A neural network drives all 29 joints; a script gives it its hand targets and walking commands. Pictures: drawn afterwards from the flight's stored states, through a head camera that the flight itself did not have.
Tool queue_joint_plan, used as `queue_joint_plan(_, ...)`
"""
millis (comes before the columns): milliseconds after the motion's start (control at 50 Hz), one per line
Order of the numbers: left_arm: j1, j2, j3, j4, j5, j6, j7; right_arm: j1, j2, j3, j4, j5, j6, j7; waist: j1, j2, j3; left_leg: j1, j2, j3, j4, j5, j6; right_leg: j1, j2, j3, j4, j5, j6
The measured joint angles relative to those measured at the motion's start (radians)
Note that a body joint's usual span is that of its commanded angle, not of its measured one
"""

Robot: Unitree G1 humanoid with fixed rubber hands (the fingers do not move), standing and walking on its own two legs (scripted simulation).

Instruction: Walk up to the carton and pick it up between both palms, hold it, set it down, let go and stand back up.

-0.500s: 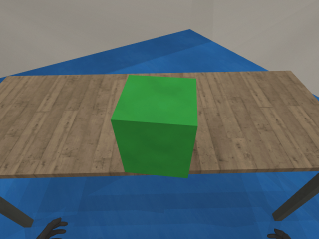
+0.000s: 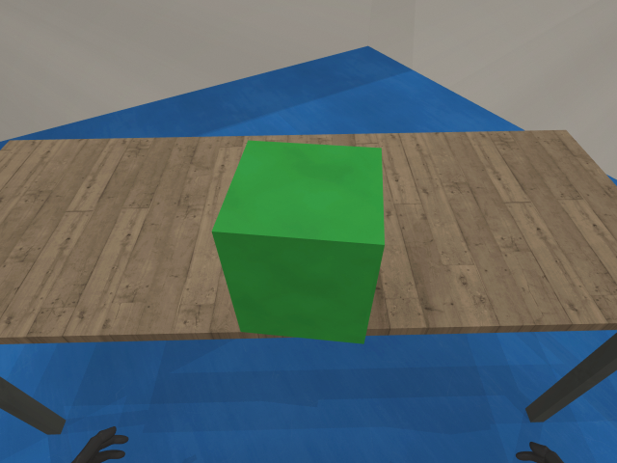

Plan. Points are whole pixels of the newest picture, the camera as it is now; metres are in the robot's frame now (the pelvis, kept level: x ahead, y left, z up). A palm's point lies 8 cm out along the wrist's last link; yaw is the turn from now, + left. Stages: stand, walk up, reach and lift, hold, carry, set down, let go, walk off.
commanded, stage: walk up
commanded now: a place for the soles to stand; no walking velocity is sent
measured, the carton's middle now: (307, 244) +0.45 +0.01 +0.02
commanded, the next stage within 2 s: reach and lift in 0.46 s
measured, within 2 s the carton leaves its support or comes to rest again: neither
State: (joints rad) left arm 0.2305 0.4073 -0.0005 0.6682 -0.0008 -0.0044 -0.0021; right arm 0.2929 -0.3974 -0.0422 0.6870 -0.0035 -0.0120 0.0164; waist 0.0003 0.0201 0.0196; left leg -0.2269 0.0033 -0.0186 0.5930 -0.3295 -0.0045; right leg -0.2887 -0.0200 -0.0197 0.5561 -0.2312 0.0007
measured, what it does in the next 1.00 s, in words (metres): stands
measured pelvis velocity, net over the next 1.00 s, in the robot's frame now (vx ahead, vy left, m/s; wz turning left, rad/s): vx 0.00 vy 0.00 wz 0.00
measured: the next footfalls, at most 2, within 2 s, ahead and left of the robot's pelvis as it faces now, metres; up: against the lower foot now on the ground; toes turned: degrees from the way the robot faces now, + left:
none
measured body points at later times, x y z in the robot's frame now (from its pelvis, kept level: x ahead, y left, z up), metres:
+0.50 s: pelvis +0.00 +0.00 +0.00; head +0.00 -0.01 +0.45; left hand +0.14 +0.30 -0.08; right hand +0.12 -0.31 -0.09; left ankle -0.01 +0.12 -0.73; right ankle +0.04 -0.13 -0.73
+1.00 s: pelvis +0.00 +0.00 +0.00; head +0.00 +0.01 +0.45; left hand +0.18 +0.29 -0.06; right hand +0.16 -0.25 -0.07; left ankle -0.01 +0.12 -0.73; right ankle +0.04 -0.13 -0.73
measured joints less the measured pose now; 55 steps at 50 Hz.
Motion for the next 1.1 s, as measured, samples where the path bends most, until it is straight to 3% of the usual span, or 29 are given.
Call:
queue_joint_plan(480,-0.001,0.0,0.006,0.0,0.0,0.0,0.0,-0.001,0.0,0.0,0.0,0.0,0.0,0.005,0.0,0.0,0.001,0.008,0.0,0.0,-0.01,-0.002,0.0,0.0,0.0,0.0,0.008,-0.011,0.0)
queue_joint_plan(560,-0.071,-0.028,0.033,-0.003,0.028,0.186,0.012,-0.094,0.033,-0.064,0.174,-0.093,-0.147,0.033,0.0,0.0,0.047,0.013,0.001,0.0,-0.001,-0.002,0.0,-0.001,0.0,0.0,0.027,-0.014,0.0)
queue_joint_plan(640,-0.096,-0.07,0.05,-0.097,0.037,0.273,0.011,-0.128,0.056,-0.08,0.196,-0.105,-0.228,0.033,0.0,0.0,0.1,0.02,0.001,0.0,0.004,-0.001,0.0,0.0,0.0,0.0,0.046,-0.02,0.0)
queue_joint_plan(740,-0.098,-0.113,0.049,-0.222,0.02,0.275,0.01,-0.118,0.082,-0.081,0.151,-0.072,-0.263,0.004,0.0,0.0,0.091,0.027,0.008,0.0,-0.003,0.001,0.0,0.007,0.007,0.0,0.036,-0.018,0.0)
queue_joint_plan(920,-0.088,-0.089,0.078,-0.228,0.009,0.258,-0.013,-0.107,0.156,-0.059,0.037,-0.053,-0.24,-0.043,0.0,-0.01,0.078,0.085,0.008,0.001,-0.047,0.018,0.0,0.079,0.008,0.0,-0.037,0.013,0.001)
queue_joint_plan(1100,-0.021,-0.078,0.057,-0.233,-0.036,0.188,-0.013,-0.079,0.231,-0.059,-0.023,-0.053,-0.227,-0.042,0.0,-0.014,0.072,0.102,0.008,0.002,-0.061,0.019,0.004,0.122,0.008,0.0,-0.104,0.044,0.003)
